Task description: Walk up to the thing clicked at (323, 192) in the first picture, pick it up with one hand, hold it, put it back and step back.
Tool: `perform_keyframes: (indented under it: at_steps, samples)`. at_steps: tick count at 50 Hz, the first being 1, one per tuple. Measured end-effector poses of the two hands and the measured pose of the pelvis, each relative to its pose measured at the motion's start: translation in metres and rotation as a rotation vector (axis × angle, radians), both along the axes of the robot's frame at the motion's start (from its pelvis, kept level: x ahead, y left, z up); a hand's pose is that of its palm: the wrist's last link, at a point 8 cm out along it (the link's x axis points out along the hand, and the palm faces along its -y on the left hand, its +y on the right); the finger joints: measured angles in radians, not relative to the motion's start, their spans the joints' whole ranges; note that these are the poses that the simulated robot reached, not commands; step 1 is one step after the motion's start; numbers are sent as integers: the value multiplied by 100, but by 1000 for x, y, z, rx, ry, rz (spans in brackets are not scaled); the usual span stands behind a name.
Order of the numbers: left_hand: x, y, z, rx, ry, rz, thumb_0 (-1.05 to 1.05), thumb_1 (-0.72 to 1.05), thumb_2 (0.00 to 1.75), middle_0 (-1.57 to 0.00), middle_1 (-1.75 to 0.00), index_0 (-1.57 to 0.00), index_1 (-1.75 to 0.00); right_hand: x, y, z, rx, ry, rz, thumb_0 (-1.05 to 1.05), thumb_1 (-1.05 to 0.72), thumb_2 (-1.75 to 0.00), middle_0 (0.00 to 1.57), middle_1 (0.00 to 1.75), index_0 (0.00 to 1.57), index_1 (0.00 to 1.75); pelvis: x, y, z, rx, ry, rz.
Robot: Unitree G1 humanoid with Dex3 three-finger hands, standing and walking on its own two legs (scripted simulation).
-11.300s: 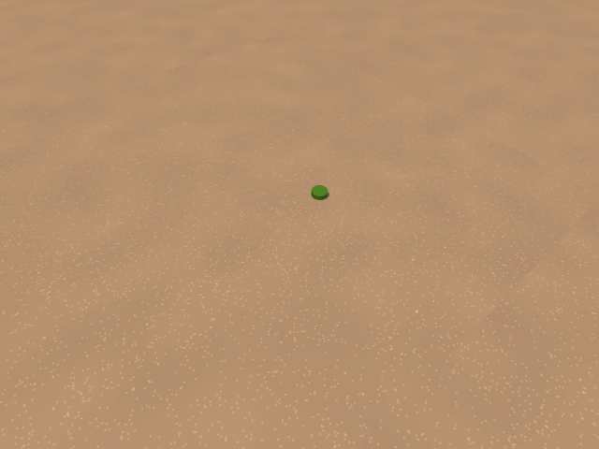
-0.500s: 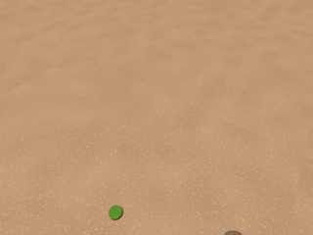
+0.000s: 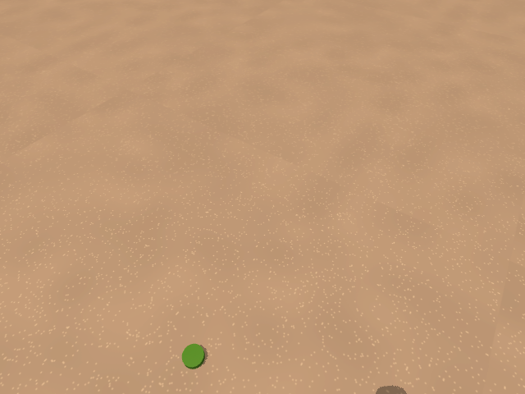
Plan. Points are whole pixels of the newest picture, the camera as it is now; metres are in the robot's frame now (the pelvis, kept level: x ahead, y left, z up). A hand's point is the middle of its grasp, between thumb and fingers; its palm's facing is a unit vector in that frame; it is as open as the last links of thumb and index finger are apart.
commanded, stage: rise first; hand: left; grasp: from above
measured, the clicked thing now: (193, 356) +0.40 +0.25 -0.77
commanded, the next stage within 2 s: none
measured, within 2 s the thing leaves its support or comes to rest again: neither
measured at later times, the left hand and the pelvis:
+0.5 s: hand out of the picture +0.13 +0.26 -0.20, palm faces -0.09 -0.90 -0.42, open 13.1 cm; pelvis -0.02 +0.01 -0.05, yaw +0 degrees
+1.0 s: hand out of the picture +0.12 +0.28 -0.28, palm faces -0.28 -0.79 -0.54, open 14.3 cm; pelvis -0.04 +0.02 -0.14, yaw +0 degrees
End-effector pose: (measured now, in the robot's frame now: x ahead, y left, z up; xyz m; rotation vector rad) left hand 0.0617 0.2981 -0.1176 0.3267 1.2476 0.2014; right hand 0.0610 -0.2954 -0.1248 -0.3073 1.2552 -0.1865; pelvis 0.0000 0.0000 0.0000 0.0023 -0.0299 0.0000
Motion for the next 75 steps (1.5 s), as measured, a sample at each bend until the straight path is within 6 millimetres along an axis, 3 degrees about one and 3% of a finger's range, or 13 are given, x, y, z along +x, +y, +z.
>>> perform_keyframes:
  at_steps: [3,7,11,15,23,28,38,47,53,61,69,75]
  samples:
    - [3,0,1,1,-19,11,0,89,90,-21,-30,-20,-30,2,0,1,-1,-20,-9,0,-91,-90,21,30,20,30,0,0,-1,-1,10,2]
    - [33,-5,-2,-15,-105,31,1,80,90,-22,-38,-20,-39,11,11,0,8,-116,-9,0,-92,-90,21,30,20,30,-10,0,-6,-2,54,16]
    - [65,-4,-11,-20,-125,-20,1,61,90,-20,-56,-19,-56,12,23,-5,30,-159,-15,0,-92,-90,20,30,20,30,-17,-1,-16,-2,118,9]
    - [80,-2,-15,6,-138,-68,0,35,91,-16,-76,-16,-75,10,34,-10,55,-187,-38,0,-92,-90,21,30,20,30,-17,1,-23,-2,152,1]
    - [69,3,-37,56,-80,-98,0,-20,96,-10,-100,-10,-99,20,44,-25,73,-249,-29,0,-91,-90,21,30,20,30,-16,7,-45,-7,223,-3]
    - [64,6,-52,82,-96,-127,0,-42,99,-9,-104,-8,-104,36,46,-39,57,-299,0,0,-90,-90,21,30,20,30,-18,10,-66,-13,268,0]
    - [54,9,-75,119,-86,-198,0,-55,101,-8,-105,-6,-106,70,58,-56,48,-406,59,1,-88,-89,21,30,20,30,-21,14,-95,-31,334,4]
    - [52,13,-101,169,-95,-280,-1,-56,99,-7,-106,-6,-107,85,68,-81,60,-465,113,1,-87,-89,21,31,20,30,-30,16,-126,-42,401,7]
    - [71,21,-143,247,-110,-415,-1,-54,99,-6,-106,-5,-107,85,65,-121,60,-476,150,0,-85,-89,21,31,20,30,-43,16,-165,-41,471,6]
    - [122,22,-213,379,-201,-636,-1,-52,100,-6,-106,-4,-107,66,50,-205,43,-400,153,0,-84,-88,21,31,20,30,-65,14,-235,-40,570,-6]
    - [164,21,-277,500,-255,-818,0,-53,102,-6,-106,-5,-107,16,38,-296,48,-243,120,0,-85,-89,21,30,20,30,-89,12,-305,-44,618,-23]
    - [185,22,-317,565,-286,-925,0,-54,104,-6,-106,-5,-107,-33,35,-348,48,-116,83,0,-86,-89,21,30,20,30,-105,12,-349,-52,615,-35]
